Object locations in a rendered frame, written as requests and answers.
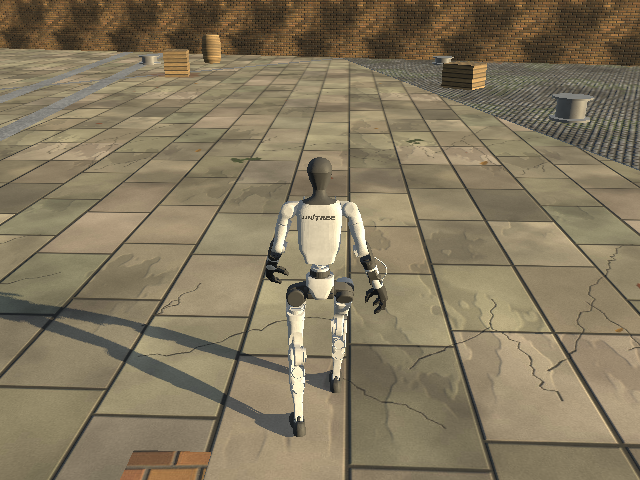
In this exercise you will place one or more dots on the robot left upper arm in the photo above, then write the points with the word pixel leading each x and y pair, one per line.
pixel 288 211

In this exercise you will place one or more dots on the robot right forearm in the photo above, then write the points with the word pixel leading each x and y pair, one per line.
pixel 371 269

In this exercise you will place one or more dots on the robot left forearm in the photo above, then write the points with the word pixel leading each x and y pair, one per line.
pixel 272 258

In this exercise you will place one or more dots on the robot right hand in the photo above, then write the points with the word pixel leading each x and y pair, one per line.
pixel 381 300

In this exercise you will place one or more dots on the robot right upper arm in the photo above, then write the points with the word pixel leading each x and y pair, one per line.
pixel 351 211

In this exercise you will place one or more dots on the robot left hand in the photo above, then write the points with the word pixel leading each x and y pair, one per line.
pixel 279 269

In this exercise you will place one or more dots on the robot left thigh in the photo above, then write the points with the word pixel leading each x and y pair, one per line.
pixel 295 312

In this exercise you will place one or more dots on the right robot foot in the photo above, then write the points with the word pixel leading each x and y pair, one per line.
pixel 335 385

